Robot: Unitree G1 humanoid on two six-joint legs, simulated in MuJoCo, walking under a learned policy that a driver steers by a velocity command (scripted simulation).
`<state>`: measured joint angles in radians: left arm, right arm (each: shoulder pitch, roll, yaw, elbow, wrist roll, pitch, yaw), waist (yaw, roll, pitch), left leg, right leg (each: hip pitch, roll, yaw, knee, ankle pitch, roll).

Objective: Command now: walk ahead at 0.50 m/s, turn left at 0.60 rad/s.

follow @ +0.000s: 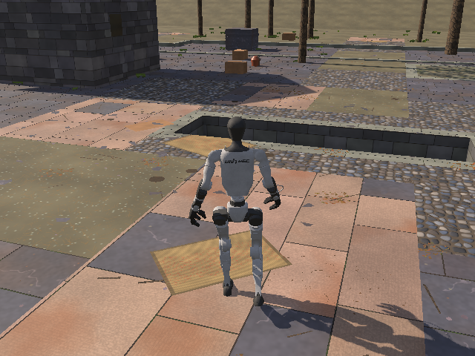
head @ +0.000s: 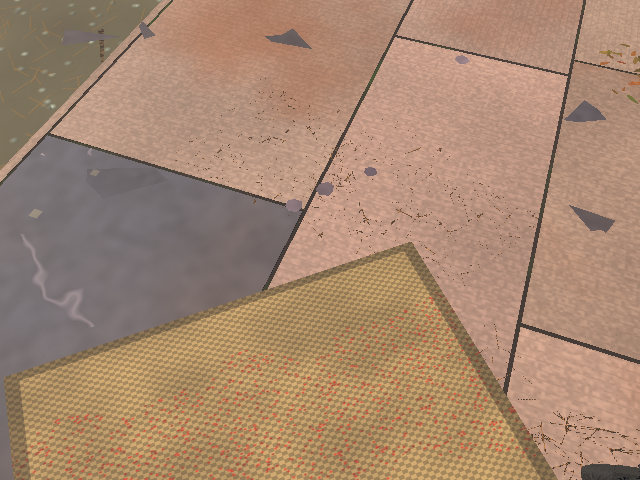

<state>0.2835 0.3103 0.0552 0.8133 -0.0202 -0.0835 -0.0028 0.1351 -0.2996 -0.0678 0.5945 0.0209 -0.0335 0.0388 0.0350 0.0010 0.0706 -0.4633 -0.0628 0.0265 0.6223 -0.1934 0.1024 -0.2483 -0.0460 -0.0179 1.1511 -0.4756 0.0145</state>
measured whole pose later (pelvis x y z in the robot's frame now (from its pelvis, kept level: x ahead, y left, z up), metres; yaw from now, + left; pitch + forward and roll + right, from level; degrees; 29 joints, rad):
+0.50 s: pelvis +0.23 -0.03 +0.01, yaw +11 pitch +1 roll +0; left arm 0.08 0.23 0.02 0.73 0.02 -0.06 -0.03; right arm 0.27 -0.29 -0.05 0.73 0.01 0.03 -0.03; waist -0.02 0.02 0.05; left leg -0.35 -0.05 -0.12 1.04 -0.58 -0.06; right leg -0.43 0.03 -0.01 0.51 -0.10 -0.03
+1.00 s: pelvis +0.30 +0.00 +0.01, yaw +11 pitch -1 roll +0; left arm 0.13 0.24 0.02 0.89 0.00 0.00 0.00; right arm 0.25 -0.22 -0.03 0.85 -0.01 -0.01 -0.03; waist 0.00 0.00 0.03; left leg -0.18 0.00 -0.05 0.56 -0.36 -0.01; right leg -0.29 0.01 0.01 0.54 -0.23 0.01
